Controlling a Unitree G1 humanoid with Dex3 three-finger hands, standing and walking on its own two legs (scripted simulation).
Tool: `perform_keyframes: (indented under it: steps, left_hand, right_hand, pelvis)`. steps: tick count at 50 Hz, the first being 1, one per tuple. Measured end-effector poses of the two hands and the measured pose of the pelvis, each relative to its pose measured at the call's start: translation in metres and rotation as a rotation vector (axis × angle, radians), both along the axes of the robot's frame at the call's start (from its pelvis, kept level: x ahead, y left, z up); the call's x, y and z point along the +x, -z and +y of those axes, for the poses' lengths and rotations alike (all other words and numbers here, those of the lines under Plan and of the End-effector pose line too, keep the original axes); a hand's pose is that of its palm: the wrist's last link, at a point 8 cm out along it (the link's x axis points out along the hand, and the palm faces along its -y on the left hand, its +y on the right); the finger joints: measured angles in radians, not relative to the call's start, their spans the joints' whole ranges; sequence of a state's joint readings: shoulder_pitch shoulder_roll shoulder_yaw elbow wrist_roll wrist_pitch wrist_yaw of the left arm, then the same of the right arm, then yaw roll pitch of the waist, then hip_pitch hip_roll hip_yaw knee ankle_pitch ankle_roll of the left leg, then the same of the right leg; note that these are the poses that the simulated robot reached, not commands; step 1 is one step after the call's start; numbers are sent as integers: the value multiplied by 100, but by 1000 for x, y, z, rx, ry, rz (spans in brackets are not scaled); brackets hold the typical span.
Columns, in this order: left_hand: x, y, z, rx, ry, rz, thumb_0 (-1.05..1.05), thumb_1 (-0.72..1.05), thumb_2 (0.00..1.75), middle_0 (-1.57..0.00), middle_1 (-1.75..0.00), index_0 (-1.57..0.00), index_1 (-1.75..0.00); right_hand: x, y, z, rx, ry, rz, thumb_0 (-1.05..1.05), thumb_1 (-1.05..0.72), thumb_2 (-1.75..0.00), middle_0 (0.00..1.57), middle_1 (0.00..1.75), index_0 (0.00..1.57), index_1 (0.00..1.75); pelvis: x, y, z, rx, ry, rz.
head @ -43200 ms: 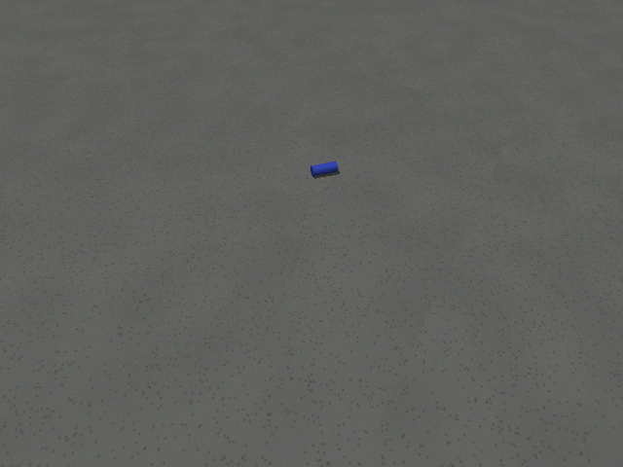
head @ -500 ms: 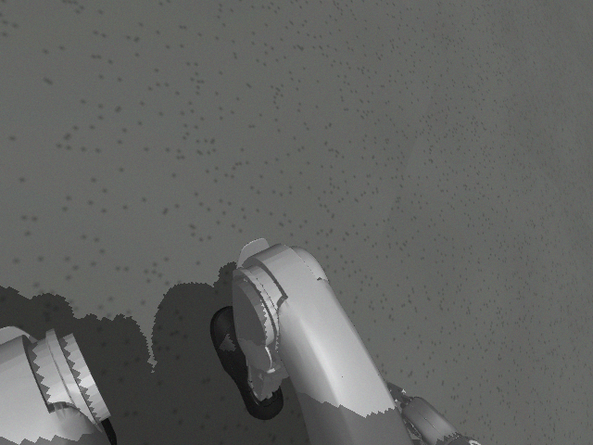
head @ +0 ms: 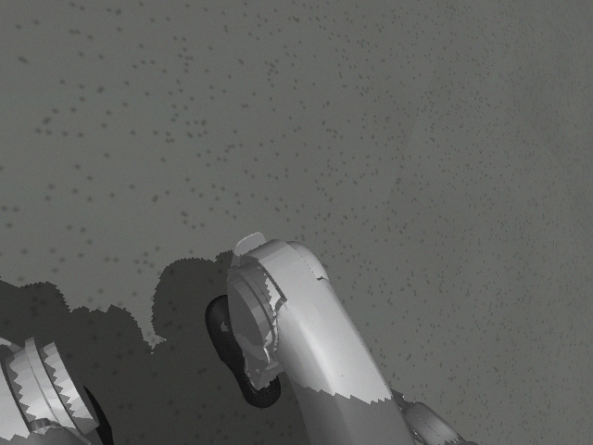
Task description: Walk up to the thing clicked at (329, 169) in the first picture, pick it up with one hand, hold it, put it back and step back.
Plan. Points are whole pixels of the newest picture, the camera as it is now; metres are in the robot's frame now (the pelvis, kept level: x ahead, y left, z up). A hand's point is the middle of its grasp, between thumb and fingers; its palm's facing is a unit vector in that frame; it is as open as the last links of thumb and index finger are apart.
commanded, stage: close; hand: left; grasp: from above
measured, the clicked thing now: out of the picture +0.49 +0.34 -0.28
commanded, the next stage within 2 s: settle in 1.58 s
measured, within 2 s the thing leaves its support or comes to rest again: leaves its support in 1.96 s
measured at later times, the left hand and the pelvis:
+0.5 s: hand out of the picture +0.46 +0.33 -0.25, palm faces -0.47 -0.09 -0.88, open 11.5 cm; pelvis +0.00 +0.00 +0.00, yaw +0 degrees
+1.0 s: hand out of the picture +0.47 +0.33 -0.25, palm faces -0.46 -0.09 -0.89, open 8.9 cm; pelvis +0.00 +0.00 +0.00, yaw -1 degrees
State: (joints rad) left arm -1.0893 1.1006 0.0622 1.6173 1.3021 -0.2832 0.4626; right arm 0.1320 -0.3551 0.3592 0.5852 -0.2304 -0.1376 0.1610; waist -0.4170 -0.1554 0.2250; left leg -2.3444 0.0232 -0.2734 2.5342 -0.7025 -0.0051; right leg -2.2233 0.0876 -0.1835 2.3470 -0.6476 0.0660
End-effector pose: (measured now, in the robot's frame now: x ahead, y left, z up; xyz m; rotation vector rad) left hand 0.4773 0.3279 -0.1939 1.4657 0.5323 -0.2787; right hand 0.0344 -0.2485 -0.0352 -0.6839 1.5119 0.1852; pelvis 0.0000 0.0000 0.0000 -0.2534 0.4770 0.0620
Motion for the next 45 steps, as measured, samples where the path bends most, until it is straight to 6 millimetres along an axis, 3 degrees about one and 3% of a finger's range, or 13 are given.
perform_keyframes:
  steps: [15,28,45]
  left_hand:
    - [0,-15,-1,22,25,-74,0,-22,81,-28,-85,-30,-84]
    - [-7,-4,1,4,-4,-27,0,-6,66,-39,-77,-42,-74]
    - [-1,-5,3,20,3,-48,0,16,56,-55,-67,-59,-63]
  right_hand:
    - [14,-4,-1,-12,-34,-71,0,-90,-90,21,30,20,30]
    - [4,-1,7,8,-18,-38,0,-90,-90,21,30,20,30]
    - [13,-2,3,-3,-34,-49,0,-90,-90,21,30,20,30]
  pelvis:
    - [-3,-1,2,-7,4,-9]
    - [-4,-1,2,-6,2,-10]
    - [-1,0,3,-11,4,-5]
